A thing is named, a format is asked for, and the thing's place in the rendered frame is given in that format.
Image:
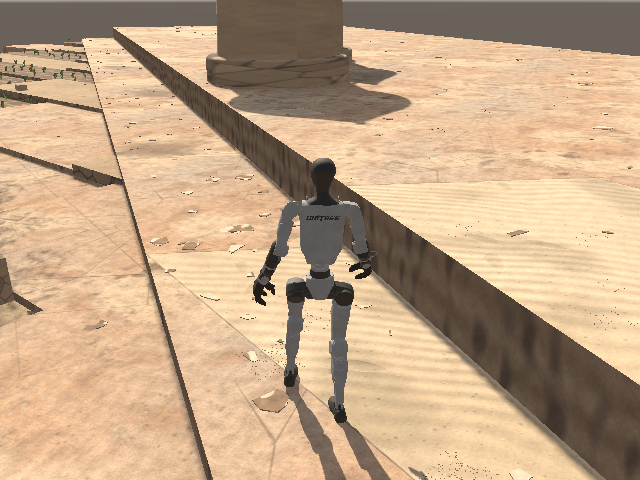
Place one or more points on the left robot forearm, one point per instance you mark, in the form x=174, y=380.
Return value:
x=269, y=266

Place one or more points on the left robot hand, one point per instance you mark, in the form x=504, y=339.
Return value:
x=258, y=291

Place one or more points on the robot left thigh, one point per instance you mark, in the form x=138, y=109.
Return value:
x=296, y=293

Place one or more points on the right robot hand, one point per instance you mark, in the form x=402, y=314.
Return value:
x=357, y=266

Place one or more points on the left robot foot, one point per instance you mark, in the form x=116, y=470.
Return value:
x=289, y=379

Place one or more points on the left robot upper arm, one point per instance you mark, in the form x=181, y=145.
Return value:
x=289, y=211

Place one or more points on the right robot forearm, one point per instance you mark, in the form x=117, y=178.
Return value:
x=365, y=258

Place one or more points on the right robot upper arm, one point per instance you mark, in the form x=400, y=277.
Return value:
x=353, y=212

